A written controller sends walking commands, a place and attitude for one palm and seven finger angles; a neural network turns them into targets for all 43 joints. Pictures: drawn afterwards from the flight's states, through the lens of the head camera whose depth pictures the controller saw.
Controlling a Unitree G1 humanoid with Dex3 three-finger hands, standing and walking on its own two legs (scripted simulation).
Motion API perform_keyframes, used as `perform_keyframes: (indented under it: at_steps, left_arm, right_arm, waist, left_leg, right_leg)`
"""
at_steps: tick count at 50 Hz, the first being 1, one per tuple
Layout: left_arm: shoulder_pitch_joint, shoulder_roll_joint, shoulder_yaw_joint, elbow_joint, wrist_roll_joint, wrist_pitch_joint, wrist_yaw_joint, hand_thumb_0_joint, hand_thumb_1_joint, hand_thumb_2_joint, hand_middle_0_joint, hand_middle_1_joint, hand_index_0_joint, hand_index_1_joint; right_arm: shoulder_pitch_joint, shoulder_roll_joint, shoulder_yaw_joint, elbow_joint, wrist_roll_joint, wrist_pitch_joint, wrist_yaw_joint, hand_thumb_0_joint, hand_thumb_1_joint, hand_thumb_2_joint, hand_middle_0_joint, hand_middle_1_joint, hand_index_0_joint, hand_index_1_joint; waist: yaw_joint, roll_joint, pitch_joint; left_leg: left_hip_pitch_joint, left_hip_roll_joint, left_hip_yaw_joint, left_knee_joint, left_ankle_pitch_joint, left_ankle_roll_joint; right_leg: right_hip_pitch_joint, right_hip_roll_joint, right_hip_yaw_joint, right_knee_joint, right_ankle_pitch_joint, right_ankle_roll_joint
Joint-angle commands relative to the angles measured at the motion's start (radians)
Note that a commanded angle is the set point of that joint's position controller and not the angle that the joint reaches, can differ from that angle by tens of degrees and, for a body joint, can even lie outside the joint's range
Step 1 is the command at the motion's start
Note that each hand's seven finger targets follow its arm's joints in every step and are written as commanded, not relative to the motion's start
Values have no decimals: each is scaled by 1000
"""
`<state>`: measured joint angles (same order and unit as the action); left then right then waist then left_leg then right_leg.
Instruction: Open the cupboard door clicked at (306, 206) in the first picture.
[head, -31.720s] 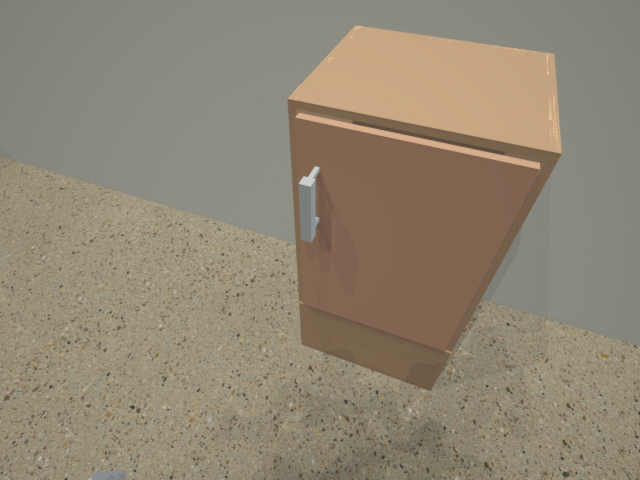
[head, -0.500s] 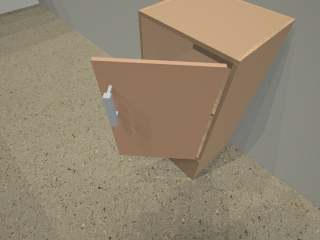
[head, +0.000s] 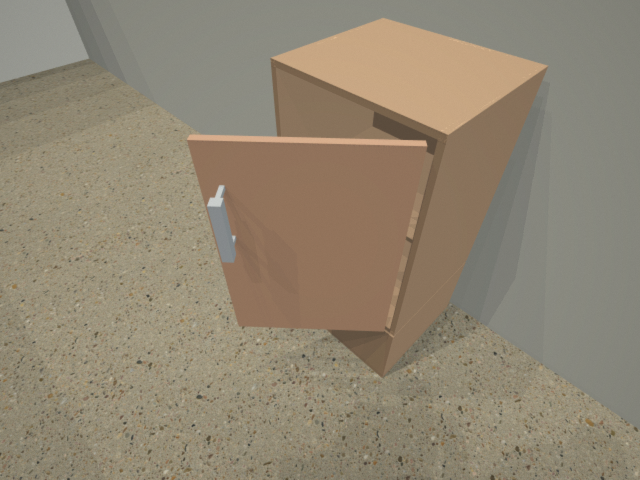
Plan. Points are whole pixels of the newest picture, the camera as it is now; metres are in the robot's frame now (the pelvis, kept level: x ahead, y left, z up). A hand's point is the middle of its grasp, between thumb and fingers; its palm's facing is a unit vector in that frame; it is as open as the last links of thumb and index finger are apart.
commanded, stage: come to a stop and stand still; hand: left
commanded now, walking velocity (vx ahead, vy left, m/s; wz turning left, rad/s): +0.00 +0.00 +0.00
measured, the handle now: (225, 224) +0.58 +0.21 -0.05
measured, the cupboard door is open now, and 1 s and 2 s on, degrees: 43 43 43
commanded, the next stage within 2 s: look again from close up in 0.24 s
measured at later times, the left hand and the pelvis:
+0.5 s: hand out of the picture -0.02 +0.16 -0.17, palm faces +0.04 -0.99 -0.15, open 7.4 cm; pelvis +0.00 +0.01 +0.00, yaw +0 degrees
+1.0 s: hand out of the picture +0.06 +0.21 -0.14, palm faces +0.18 -0.96 -0.21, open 7.3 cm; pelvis +0.01 +0.02 +0.00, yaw +0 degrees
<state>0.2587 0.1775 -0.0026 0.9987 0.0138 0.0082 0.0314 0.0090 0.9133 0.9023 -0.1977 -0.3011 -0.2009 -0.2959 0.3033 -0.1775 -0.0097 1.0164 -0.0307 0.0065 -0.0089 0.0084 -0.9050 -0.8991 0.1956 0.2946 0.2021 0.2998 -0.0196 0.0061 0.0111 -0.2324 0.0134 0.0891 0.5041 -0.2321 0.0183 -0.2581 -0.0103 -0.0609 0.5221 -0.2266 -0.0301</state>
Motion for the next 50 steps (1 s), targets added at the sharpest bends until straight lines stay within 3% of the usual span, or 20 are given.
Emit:
perform_keyframes:
  at_steps: [1,8,11,16,24,30,36,45,46,47,48,49,50]
  left_arm:
    - [29,122,27,-55,4,-20,4,0,900,900,-200,-300,-200,-300]
    - [78,98,22,-20,3,-24,1,0,900,900,-200,-300,-200,-300]
    - [92,84,17,-2,2,-28,1,0,900,900,-200,-300,-200,-300]
    - [111,70,9,31,0,-37,3,0,900,900,-200,-300,-200,-300]
    - [124,57,4,60,1,-40,7,0,900,900,-200,-300,-200,-300]
    - [120,48,4,62,2,-37,9,0,900,900,-200,-300,-200,-300]
    - [121,49,5,62,1,-39,9,0,900,900,-200,-300,-200,-300]
    - [115,51,5,62,1,-37,9,0,900,900,-200,-300,-200,-300]
    - [162,78,-2,105,12,-39,45,0,900,900,-200,-300,-200,-300]
    - [-589,296,112,-1485,-217,-252,34,0,877,890,-202,-315,-202,-315]
    - [-181,241,118,-1225,-143,-206,84,0,853,880,-203,-330,-203,-330]
    - [121,16,-13,-1007,-147,-73,110,0,830,870,-205,-345,-205,-345]
    - [110,-87,-76,-1004,-193,-67,91,0,807,860,-207,-360,-207,-360]
  right_arm:
    - [48,-102,-17,-42,3,-15,-3,0,-900,-900,200,300,200,300]
    - [65,-96,-12,-12,7,-21,-6,0,-900,-900,200,300,200,300]
    - [69,-86,-8,5,10,-26,-8,0,-900,-900,200,300,200,300]
    - [73,-68,-1,34,18,-34,-11,0,-900,-900,200,300,200,300]
    - [60,-49,2,66,22,-37,-14,0,-900,-900,200,300,200,300]
    - [45,-46,0,75,22,-36,-15,0,-900,-900,200,300,200,300]
    - [36,-48,0,76,21,-40,-16,0,-900,-900,200,300,200,300]
    - [28,-56,0,82,22,-39,-16,0,-900,-900,200,300,200,300]
    - [-69,-100,-1,15,27,-42,-9,0,-900,-900,200,300,200,300]
    - [-61,-254,-11,-377,80,-179,-55,0,-900,-900,200,300,200,300]
    - [-137,-181,15,-315,82,-278,-88,0,-900,-900,200,300,200,300]
    - [-132,-132,3,-314,93,-313,-78,0,-900,-900,200,300,200,300]
    - [-99,-158,3,-298,106,-326,-80,0,-900,-900,200,300,200,300]
  waist:
    - [-2,-24,74]
    - [8,-12,77]
    - [11,11,67]
    - [13,-29,55]
    - [16,-18,59]
    - [18,-16,81]
    - [21,-6,48]
    - [21,-8,50]
    - [55,66,102]
    - [-89,213,-407]
    - [18,240,-375]
    - [-5,157,-162]
    - [-31,60,-10]
  left_leg:
    - [-83,70,-134,-152,-205,16]
    - [-121,79,-151,-181,-228,17]
    - [-113,85,-158,-191,-206,18]
    - [-73,83,-138,-177,-106,14]
    - [-34,87,-127,-178,-36,10]
    - [-40,87,-126,-191,-50,8]
    - [-20,92,-128,-194,-6,10]
    - [-7,95,-128,-204,6,9]
    - [-37,111,-70,-38,71,-16]
    - [233,-13,-91,-129,49,-11]
    - [170,21,-90,-156,-19,-11]
    - [-6,37,-135,-190,-162,-33]
    - [-74,23,-141,-156,-211,-20]
  right_leg:
    - [-71,-92,156,-183,-273,-21]
    - [-45,-88,143,-175,-236,-16]
    - [-22,-86,133,-167,-173,-15]
    - [6,-97,136,-176,-87,-14]
    - [20,-99,125,-180,-14,-11]
    - [16,-100,120,-182,-13,-6]
    - [51,-100,114,-172,43,-4]
    - [58,-101,110,-176,56,-1]
    - [-1,-132,118,-156,146,-1]
    - [108,-21,36,-81,95,5]
    - [79,4,-1,-3,-23,-22]
    - [-41,10,-44,9,-109,-5]
    - [-107,19,-55,1,-99,4]
